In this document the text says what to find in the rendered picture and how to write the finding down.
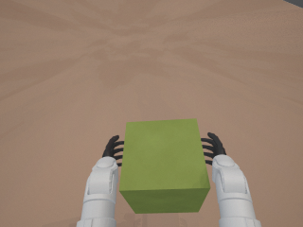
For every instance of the robot left hand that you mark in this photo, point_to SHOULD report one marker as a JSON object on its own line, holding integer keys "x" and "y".
{"x": 110, "y": 151}

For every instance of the carton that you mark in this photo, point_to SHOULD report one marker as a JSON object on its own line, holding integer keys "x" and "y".
{"x": 163, "y": 167}

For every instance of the left robot forearm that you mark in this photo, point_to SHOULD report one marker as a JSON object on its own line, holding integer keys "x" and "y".
{"x": 99, "y": 201}

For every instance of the right robot forearm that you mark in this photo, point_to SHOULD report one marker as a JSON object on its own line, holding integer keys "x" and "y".
{"x": 233, "y": 194}

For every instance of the robot right hand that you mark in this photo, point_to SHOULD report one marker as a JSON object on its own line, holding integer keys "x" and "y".
{"x": 217, "y": 148}

